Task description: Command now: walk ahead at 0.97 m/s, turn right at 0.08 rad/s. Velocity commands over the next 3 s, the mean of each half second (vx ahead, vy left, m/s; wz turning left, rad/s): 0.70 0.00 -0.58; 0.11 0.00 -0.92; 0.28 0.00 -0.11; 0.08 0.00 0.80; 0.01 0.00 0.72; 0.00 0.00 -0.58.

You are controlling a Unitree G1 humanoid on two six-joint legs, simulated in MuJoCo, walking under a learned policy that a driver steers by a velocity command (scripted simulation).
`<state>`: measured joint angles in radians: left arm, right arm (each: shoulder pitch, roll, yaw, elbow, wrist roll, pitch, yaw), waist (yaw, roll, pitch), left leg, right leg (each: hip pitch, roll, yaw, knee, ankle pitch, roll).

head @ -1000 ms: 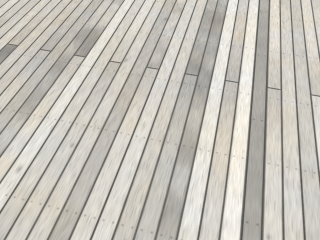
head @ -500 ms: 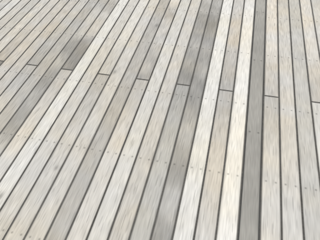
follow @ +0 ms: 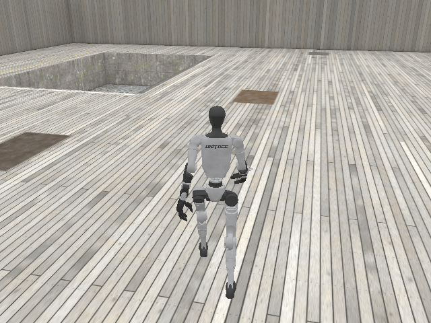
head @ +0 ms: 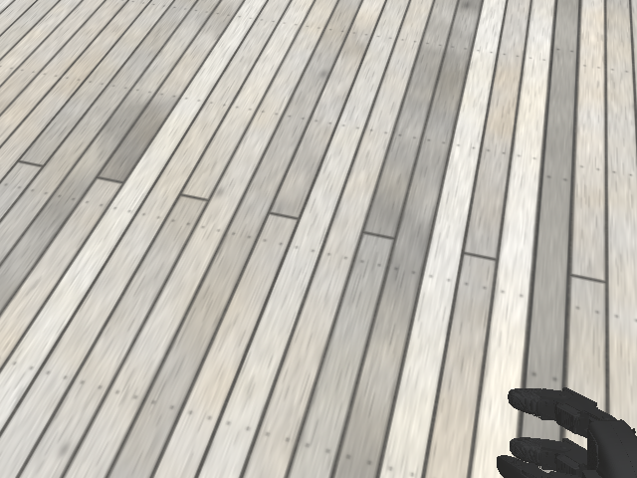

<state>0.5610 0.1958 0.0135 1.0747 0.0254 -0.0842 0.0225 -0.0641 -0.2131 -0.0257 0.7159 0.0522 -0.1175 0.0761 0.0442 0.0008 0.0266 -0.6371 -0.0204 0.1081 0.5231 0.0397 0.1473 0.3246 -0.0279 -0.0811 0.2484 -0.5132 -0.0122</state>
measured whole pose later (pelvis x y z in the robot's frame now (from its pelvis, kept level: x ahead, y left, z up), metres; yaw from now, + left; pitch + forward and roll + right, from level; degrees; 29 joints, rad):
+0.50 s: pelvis +0.40 -0.04 +0.00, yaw -17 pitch +0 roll +2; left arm 0.17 0.28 0.08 0.72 0.02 -0.06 -0.05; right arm 0.16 -0.26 -0.05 0.83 0.00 -0.08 -0.02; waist 0.02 -0.02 0.09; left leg -0.20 -0.02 0.09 1.23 -0.53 -0.04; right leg -0.58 0.09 -0.07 0.67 -0.10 -0.17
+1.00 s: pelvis +0.57 -0.03 +0.04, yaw -45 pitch +1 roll +2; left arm 0.15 0.34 0.10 0.53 -0.02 0.06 0.04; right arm 0.10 -0.32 -0.09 0.72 0.00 -0.06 -0.01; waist 0.01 0.00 0.05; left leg -0.43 -0.08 -0.18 0.58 -0.20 -0.05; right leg -0.31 0.27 0.43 0.56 -0.19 -0.07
